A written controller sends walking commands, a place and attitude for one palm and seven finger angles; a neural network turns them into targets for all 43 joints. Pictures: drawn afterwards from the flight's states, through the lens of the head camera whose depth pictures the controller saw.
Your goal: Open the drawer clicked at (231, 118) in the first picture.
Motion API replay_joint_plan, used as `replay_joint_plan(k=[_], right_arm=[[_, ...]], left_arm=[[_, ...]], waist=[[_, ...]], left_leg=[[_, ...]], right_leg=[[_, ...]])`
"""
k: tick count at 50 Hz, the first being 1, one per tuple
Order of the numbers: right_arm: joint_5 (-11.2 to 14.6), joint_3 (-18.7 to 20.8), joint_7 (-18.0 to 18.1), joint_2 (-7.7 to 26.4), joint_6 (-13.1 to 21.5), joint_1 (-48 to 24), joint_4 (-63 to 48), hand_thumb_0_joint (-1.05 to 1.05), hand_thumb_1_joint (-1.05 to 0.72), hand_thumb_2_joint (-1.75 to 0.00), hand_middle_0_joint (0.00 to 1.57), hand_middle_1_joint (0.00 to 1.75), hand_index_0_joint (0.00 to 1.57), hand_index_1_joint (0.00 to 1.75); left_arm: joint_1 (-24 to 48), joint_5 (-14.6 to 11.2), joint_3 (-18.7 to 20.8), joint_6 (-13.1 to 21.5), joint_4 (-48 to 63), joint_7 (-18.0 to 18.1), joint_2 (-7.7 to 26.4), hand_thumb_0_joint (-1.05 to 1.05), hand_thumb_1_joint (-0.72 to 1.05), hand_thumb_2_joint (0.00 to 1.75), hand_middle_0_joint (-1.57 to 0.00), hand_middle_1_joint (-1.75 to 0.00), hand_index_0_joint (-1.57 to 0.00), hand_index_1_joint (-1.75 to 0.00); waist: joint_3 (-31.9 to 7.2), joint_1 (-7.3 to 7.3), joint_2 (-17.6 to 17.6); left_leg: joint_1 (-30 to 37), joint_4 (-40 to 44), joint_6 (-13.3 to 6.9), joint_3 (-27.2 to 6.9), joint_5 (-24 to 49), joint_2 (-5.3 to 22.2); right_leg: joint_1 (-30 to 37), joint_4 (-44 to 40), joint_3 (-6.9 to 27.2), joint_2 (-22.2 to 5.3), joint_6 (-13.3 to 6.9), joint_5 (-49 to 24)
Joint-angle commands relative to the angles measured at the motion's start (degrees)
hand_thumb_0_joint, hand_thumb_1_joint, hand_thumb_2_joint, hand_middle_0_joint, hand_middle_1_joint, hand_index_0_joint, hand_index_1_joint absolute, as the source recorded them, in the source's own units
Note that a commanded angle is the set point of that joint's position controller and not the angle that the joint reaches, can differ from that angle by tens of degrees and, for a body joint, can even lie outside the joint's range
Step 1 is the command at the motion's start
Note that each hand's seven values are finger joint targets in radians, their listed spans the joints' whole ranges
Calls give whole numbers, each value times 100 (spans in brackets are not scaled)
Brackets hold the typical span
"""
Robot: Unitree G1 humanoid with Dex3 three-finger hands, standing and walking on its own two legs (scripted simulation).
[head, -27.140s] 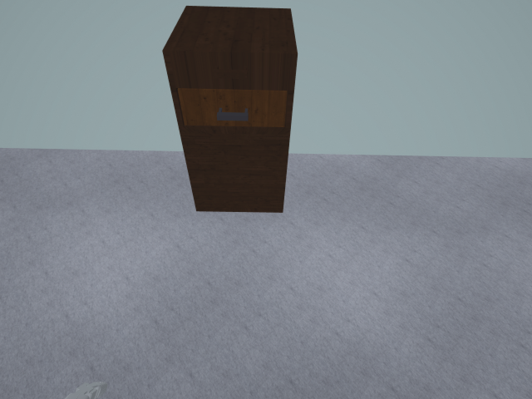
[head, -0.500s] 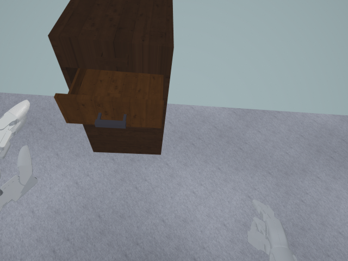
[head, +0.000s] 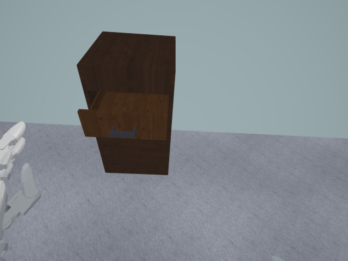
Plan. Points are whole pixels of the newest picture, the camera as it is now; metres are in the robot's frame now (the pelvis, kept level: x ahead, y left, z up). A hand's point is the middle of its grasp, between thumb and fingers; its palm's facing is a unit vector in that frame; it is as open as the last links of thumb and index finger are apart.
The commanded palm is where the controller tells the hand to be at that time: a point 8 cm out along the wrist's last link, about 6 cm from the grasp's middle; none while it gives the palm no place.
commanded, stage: stop stepping back and stand still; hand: left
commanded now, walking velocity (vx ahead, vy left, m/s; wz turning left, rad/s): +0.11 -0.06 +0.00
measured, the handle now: (123, 131) +0.69 +0.25 -0.18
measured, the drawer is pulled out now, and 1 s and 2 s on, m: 0.16 0.16 0.16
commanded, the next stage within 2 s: let the arm hang, fingers relaxed in 0.24 s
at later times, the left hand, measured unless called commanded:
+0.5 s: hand (66, 249) +0.17 +0.25 -0.05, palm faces +0.07 -0.90 -0.42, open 7.4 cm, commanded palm none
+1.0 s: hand out of the picture -0.04 +0.24 -0.16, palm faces +0.01 -0.95 -0.30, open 7.4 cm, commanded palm none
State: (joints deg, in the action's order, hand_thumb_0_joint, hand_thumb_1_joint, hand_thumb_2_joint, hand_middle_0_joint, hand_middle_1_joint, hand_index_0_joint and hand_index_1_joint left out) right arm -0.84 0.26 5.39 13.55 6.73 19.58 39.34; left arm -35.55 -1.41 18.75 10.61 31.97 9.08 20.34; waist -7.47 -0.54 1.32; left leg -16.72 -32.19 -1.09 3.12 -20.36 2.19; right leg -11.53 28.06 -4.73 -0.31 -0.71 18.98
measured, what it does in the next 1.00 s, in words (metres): shifts its weight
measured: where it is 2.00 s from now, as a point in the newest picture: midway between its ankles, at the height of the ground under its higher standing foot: outside the picture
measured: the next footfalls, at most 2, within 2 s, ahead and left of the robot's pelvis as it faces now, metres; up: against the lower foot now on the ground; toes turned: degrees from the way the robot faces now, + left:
none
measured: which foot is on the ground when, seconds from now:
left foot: down 0.00-1.00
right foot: down 0.00-1.00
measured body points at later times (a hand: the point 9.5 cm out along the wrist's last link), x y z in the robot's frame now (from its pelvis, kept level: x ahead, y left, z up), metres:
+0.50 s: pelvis -0.02 +0.02 -0.01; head -0.01 -0.01 +0.44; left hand +0.16 +0.30 -0.03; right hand +0.13 -0.24 -0.12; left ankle -0.01 +0.11 -0.73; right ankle -0.05 -0.11 -0.73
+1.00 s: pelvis -0.05 +0.01 +0.01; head -0.03 +0.01 +0.46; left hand -0.04 +0.29 -0.13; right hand +0.00 -0.26 -0.14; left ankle -0.01 +0.11 -0.73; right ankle -0.05 -0.11 -0.73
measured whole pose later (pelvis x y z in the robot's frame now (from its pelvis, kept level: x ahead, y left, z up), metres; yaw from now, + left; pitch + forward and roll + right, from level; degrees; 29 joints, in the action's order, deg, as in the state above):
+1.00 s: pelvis -0.05 +0.01 +0.01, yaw +1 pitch -2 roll -1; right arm -1.1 1.0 0.6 14.9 -1.0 10.0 61.9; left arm -12.8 0.6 0.6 -0.7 -64.1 0.2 17.0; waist 5.0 0.4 -1.1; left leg -11.9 -22.4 -1.1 2.7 -8.4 0.8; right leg -7.2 20.7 -3.6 -0.7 0.0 11.2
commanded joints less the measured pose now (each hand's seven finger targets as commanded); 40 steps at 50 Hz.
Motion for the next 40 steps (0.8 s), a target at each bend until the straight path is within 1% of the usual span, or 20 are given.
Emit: replay_joint_plan(k=[1, 3, 5, 8, 11, 12, 14, 16, 17, 18, 19, 21, 22, 24, 25, 27, 31, 37, 38, 40], right_arm=[[31, 164, 134, 693, 503, -965, -1179, 0, -90, -90, 20, 30, 20, 30], [45, 117, 108, 579, 532, -937, -1110, 0, -90, -90, 20, 30, 20, 30], [28, 99, 48, 549, 591, -991, -1140, 0, -90, -90, 20, 30, 20, 30], [72, 107, -55, 586, 700, -1024, -1142, 0, -90, -90, 20, 30, 20, 30], [100, 139, -167, 466, 621, -908, -1121, 0, -90, -90, 20, 30, 20, 30], [102, 137, -186, 413, 557, -896, -1092, 0, -90, -90, 20, 30, 20, 30], [116, 116, -193, 368, 440, -976, -1092, 0, -90, -90, 20, 30, 20, 30], [110, 116, -154, 377, 359, -1078, -1116, 0, -90, -90, 20, 30, 20, 30], [45, 538, -656, 1446, 454, -1326, 222, 0, -90, -90, 20, 30, 20, 30], [60, 601, -616, 1199, 166, -933, 142, 0, -90, -90, 20, 30, 20, 30], [81, 556, -575, 1196, 11, -823, 35, 0, -90, -90, 20, 30, 20, 30], [-4, 438, -550, 1217, -204, -957, 28, 0, -90, -90, 20, 30, 20, 30], [-49, 370, -539, 1202, -278, -1018, 27, 0, -90, -90, 20, 30, 20, 30], [-78, 320, -517, 1249, -341, -1249, 82, 0, -90, -90, 20, 30, 20, 30], [-66, 322, -513, 1199, -369, -1288, 111, 0, -90, -90, 20, 30, 20, 30], [-42, 329, -491, 1181, -451, -1234, 231, 0, -90, -90, 20, 30, 20, 30], [-43, 242, -486, 1097, -552, -1280, 713, 0, -90, -90, 20, 30, 20, 30], [8, 194, -421, 1000, -619, -1110, 1326, 0, -90, -90, 20, 30, 20, 30], [17, 214, -413, 1024, -629, -1096, 1393, 0, -90, -90, 20, 30, 20, 30], [13, 219, -396, 1063, -638, -1015, 1567, 0, -90, -90, 20, 30, 20, 30]], left_arm=[[672, 55, 601, 440, 1228, 105, 1069, 0, 90, 90, -20, -30, -20, -30], [483, 31, 873, 517, 1448, 106, 1324, 0, 90, 90, -20, -30, -20, -30], [437, 43, 819, 520, 1655, 107, 1182, 0, 90, 90, -20, -30, -20, -30], [91, 4, 873, 530, 1638, 117, 1161, 0, 90, 90, -20, -30, -20, -30], [-299, -79, 952, 581, 1334, 123, 1095, 0, 90, 90, -20, -30, -20, -30], [-371, -100, 994, 571, 1155, 131, 1082, 0, 90, 90, -20, -30, -20, -30], [-409, -121, 985, 526, 959, 128, 1025, 0, 90, 90, -20, -30, -20, -30], [-350, -110, 979, 516, 864, 111, 990, 0, 90, 90, -20, -30, -20, -30], [739, 542, -1233, -490, -3580, -693, 419, 0, 90, 90, -20, -30, -20, -30], [703, 451, -1239, -899, -3672, -810, 129, 0, 90, 90, -20, -30, -20, -30], [764, 406, -1265, -1016, -3612, -833, 26, 0, 90, 90, -20, -30, -20, -30], [1327, 371, -1326, -1036, -4102, -836, 50, 0, 90, 90, -20, -30, -20, -30], [1458, 359, -1315, -1026, -4435, -843, 118, 0, 90, 90, -20, -30, -20, -30], [1563, 362, -1334, -1002, -5242, -860, 277, 0, 90, 90, -20, -30, -20, -30], [1613, 380, -1310, -970, -5636, -862, 465, 0, 90, 90, -20, -30, -20, -30], [1909, 354, -1331, -957, -6332, -855, 789, 0, 90, 90, -20, -30, -20, -30], [2309, 259, -1537, -991, -7308, -844, 645, 0, 90, 90, -20, -30, -20, -30], [2236, 218, -1643, -983, -8472, -839, 435, 0, 90, 90, -20, -30, -20, -30], [2216, 220, -1642, -970, -8594, -833, 467, 0, 90, 90, -20, -30, -20, -30], [2286, 214, -1665, -977, -8835, -833, 412, 0, 90, 90, -20, -30, -20, -30]], waist=[[906, -59, -838], [520, -39, -1120], [604, -37, -1125], [428, 10, -804], [50, -106, 128], [41, -128, 325], [114, -148, 354], [260, -127, 124], [453, -262, -332], [68, -197, -411], [232, -187, -541], [392, -88, -338], [440, -22, 6], [354, 135, 359], [262, 152, 553], [129, 22, 811], [402, -19, -685], [572, -22, -799], [636, -24, -556], [740, -51, -589]], left_leg=[[382, 1206, -466, -1079, 573, 748], [478, 1319, -558, -1396, 942, 1064], [128, 1376, -562, -1344, 1218, 1172], [-149, 834, -270, -597, 1553, 759], [-204, -19, 49, -85, 1297, 151], [-173, -127, 101, -24, 1198, 37], [-47, 50, 116, -17, 1170, 5], [199, 436, 65, -101, 1679, 113], [149, -305, 1, -384, 2808, 395], [597, -59, -40, -404, 3592, 518], [619, 126, -169, -553, 3945, 673], [214, 507, -578, -1215, 3864, 1060], [148, 585, -662, -1345, 3845, 1102], [-93, 508, -481, -1104, 3201, 837], [-147, 304, -293, -878, 2721, 501], [176, 88, -74, -506, 2024, 94], [562, 724, -79, -649, 1825, 297], [737, 1061, -47, -658, 1256, 359], [833, 1067, -54, -679, 1302, 381], [804, 1207, -54, -706, 1078, 415]], right_leg=[[-869, 155, 551, -257, -50, -131], [-842, 626, 163, -82, 98, 66], [-547, 770, 55, -21, 99, 296], [189, 10, 224, -144, 33, -888], [487, -364, 1188, -814, -334, -2247], [468, -510, 1280, -978, -431, -2446], [397, -592, 1253, -1009, -417, -2783], [199, -523, 906, -711, -205, -2522], [-603, 512, 403, -930, -182, -3036], [-629, 637, 424, -640, -56, -2908], [-741, 794, 216, -413, 37, -2135], [-880, 1244, 256, -133, 63, 16], [-718, 1144, 338, -134, 50, 194], [-50, 526, 496, -274, -44, -750], [231, 217, 763, -466, -142, -1595], [248, -66, 1138, -899, -360, -2517], [61, -348, 925, -614, -217, -1338], [178, -959, 873, -590, -205, -832], [126, -1040, 867, -584, -205, -844], [102, -1169, 822, -581, -198, -603]])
